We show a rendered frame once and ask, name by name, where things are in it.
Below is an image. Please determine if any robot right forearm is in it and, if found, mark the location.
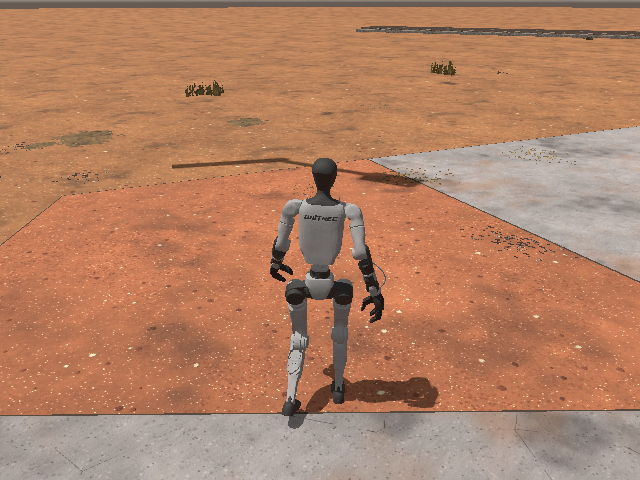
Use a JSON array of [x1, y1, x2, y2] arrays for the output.
[[358, 245, 381, 297]]

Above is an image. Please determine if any right robot foot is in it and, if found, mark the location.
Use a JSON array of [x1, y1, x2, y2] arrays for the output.
[[331, 379, 345, 404]]

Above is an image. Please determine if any left robot upper arm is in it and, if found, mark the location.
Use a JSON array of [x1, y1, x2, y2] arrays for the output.
[[275, 199, 303, 252]]

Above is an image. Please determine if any left robot hand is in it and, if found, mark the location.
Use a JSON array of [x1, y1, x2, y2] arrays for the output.
[[270, 264, 293, 282]]

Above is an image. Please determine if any robot left forearm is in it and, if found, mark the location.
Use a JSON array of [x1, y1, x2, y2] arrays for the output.
[[270, 236, 286, 269]]

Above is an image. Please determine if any right robot hand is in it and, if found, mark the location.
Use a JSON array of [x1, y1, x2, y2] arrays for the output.
[[361, 293, 384, 323]]

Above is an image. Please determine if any robot head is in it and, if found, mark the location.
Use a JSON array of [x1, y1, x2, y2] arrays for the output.
[[306, 158, 340, 206]]

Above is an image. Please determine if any right robot upper arm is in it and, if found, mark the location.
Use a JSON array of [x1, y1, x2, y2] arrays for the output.
[[343, 202, 367, 260]]

